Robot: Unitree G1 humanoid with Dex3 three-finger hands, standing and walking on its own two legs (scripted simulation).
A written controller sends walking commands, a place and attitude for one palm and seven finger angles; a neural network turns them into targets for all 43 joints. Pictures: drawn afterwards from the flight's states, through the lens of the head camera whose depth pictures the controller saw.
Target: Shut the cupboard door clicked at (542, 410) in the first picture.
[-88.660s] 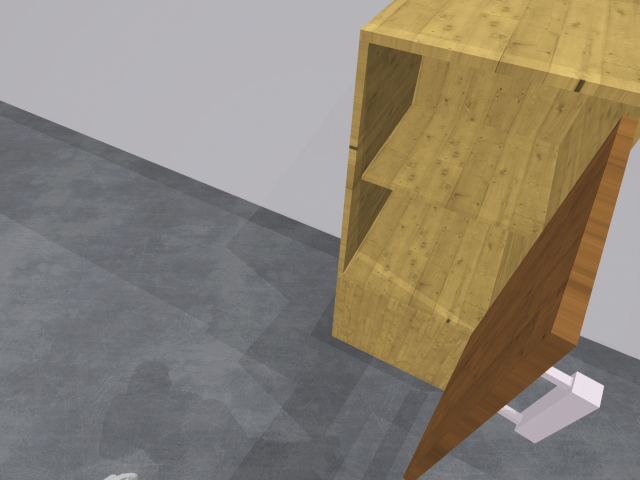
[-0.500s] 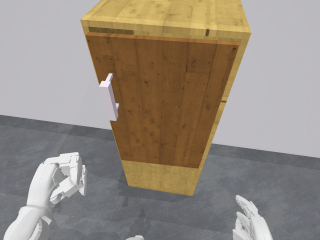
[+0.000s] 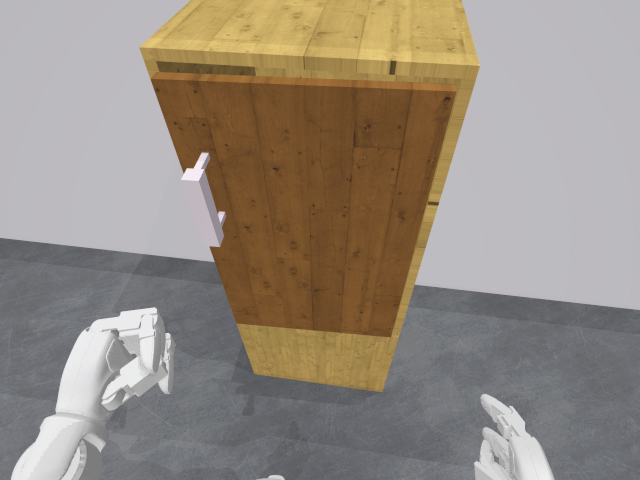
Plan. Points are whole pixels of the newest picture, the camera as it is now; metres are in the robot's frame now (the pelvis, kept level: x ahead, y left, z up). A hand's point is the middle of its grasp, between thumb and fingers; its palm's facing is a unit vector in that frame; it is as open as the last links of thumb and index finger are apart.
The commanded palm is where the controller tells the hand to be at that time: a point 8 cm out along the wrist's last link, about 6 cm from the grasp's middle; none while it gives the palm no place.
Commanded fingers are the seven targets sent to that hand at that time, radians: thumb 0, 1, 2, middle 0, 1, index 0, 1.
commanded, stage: bring the fist close to the handle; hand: left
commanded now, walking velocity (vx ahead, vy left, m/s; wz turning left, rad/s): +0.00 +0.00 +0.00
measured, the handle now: (209, 200) +0.47 +0.20 +0.09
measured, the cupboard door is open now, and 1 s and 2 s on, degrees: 2 2 0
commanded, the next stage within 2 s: push the door shut along its arc in 1.40 s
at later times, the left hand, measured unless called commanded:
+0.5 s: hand (188, 300) +0.30 +0.18 +0.09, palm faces -0.04 -1.00 -0.04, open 3.1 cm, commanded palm +0.28 +0.23 +0.09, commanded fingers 0.00 0.90 0.90 -1.30 -1.50 -1.30 -1.50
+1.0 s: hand (224, 255) +0.37 +0.15 +0.09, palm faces -0.05 -1.00 -0.03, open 3.1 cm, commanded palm +0.34 +0.20 +0.09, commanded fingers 0.00 0.90 0.90 -1.30 -1.50 -1.30 -1.50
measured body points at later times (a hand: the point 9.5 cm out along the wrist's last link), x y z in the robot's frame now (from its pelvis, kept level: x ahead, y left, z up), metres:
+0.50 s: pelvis +0.00 -0.01 +0.00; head +0.03 -0.02 +0.45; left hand +0.30 +0.23 +0.09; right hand +0.15 -0.25 -0.08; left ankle +0.03 +0.10 -0.70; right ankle -0.02 -0.10 -0.70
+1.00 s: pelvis +0.00 +0.00 +0.00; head +0.03 -0.01 +0.45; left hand +0.36 +0.20 +0.10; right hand +0.13 -0.25 -0.10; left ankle +0.03 +0.10 -0.70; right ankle -0.02 -0.10 -0.70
